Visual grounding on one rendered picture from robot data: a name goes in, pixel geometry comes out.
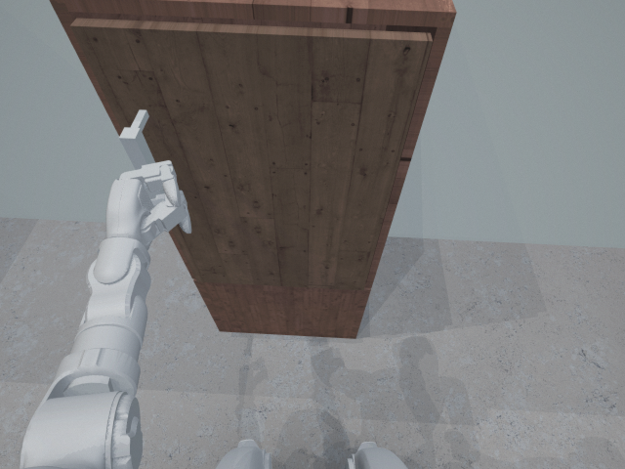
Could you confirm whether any robot left forearm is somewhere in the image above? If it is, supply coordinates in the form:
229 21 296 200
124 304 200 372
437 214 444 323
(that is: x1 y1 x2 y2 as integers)
19 236 151 469

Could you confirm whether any left robot hand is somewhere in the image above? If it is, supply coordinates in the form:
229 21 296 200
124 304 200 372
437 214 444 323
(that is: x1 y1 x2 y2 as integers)
105 160 191 250

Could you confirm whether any cupboard door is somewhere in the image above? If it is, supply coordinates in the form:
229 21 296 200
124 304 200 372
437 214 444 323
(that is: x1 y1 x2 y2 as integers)
70 18 433 290

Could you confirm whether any handle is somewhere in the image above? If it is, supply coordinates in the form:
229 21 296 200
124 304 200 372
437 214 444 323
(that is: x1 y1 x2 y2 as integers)
119 109 165 199

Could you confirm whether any robot left upper arm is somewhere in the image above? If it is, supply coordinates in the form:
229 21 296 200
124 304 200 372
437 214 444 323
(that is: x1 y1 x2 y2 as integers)
22 391 143 469

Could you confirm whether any robot right thigh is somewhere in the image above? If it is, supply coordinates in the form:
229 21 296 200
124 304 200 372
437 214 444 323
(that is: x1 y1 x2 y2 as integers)
346 448 408 469

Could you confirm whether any left robot shin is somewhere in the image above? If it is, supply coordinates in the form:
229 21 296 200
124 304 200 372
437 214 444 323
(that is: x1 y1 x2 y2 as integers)
237 440 258 448

